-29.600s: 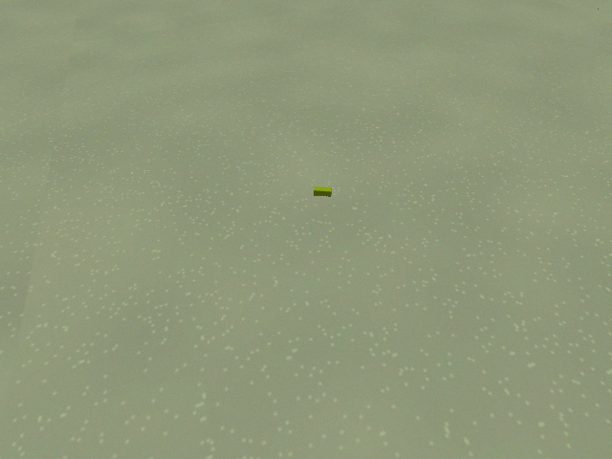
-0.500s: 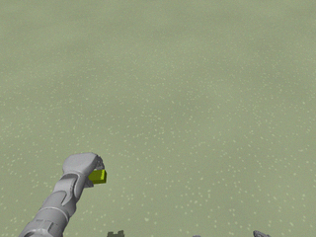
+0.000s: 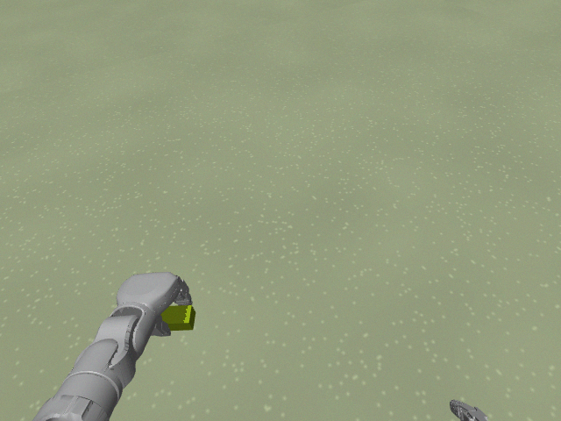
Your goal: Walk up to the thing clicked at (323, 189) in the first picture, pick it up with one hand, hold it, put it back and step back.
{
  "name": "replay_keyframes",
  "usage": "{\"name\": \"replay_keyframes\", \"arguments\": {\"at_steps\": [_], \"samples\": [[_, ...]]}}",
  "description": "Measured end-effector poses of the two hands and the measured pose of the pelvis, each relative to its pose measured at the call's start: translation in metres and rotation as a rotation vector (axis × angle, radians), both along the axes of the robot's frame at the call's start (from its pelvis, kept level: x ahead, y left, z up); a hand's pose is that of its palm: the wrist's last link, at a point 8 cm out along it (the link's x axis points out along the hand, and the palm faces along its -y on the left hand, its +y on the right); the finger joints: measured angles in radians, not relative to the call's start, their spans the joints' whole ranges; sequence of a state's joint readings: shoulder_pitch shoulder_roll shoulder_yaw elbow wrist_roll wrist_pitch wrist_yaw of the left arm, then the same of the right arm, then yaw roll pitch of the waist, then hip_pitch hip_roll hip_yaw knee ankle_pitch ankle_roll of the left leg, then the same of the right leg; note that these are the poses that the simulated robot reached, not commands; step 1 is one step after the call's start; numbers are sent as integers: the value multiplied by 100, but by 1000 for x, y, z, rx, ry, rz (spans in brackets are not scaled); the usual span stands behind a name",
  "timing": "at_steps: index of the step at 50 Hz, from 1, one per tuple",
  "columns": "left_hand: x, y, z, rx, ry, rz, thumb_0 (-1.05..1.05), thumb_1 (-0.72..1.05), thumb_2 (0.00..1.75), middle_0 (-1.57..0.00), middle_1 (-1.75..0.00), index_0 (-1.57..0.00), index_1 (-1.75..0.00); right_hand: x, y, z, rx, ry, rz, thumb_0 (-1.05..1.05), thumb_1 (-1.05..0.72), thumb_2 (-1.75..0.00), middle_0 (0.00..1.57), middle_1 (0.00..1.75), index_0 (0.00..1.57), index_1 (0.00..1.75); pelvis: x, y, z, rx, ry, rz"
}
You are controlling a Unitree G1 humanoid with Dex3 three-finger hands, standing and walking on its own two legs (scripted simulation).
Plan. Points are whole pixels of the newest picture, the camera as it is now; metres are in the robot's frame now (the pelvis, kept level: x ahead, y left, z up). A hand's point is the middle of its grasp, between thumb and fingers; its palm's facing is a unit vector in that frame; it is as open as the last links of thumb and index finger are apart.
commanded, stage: hold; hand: left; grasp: from above
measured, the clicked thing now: (167, 318) +0.32 +0.22 -0.09
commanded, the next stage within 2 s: crouch in 1.44 s
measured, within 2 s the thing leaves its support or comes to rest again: neither
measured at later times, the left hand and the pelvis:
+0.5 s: hand (157, 320) +0.29 +0.21 -0.03, palm faces -0.45 -0.04 -0.89, open 6.3 cm; pelvis +0.00 +0.00 +0.01, yaw +0 degrees
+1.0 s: hand (154, 326) +0.28 +0.21 -0.02, palm faces -0.46 -0.05 -0.89, open 6.2 cm; pelvis -0.01 -0.01 +0.01, yaw +0 degrees
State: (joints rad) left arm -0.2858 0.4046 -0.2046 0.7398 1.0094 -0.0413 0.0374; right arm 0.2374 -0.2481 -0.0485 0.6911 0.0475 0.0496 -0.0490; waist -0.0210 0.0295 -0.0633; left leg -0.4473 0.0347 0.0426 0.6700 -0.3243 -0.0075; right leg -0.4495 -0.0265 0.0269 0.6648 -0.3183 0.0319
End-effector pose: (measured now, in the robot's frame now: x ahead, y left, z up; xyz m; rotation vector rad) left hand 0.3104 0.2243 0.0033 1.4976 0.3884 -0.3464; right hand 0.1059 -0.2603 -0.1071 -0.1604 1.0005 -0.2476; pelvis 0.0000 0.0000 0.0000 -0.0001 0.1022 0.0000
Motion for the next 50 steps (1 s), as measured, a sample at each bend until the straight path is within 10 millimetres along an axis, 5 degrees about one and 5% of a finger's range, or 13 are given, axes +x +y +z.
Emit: {"name": "replay_keyframes", "arguments": {"at_steps": [50], "samples": [[-24,-10,31,-12,5,-25,0,53,5,-109,-2,-111,-2,18,5,20,20,-76,31,1,-90,-90,20,30,20,30,-12,-5,15,9,-87,-6]]}}
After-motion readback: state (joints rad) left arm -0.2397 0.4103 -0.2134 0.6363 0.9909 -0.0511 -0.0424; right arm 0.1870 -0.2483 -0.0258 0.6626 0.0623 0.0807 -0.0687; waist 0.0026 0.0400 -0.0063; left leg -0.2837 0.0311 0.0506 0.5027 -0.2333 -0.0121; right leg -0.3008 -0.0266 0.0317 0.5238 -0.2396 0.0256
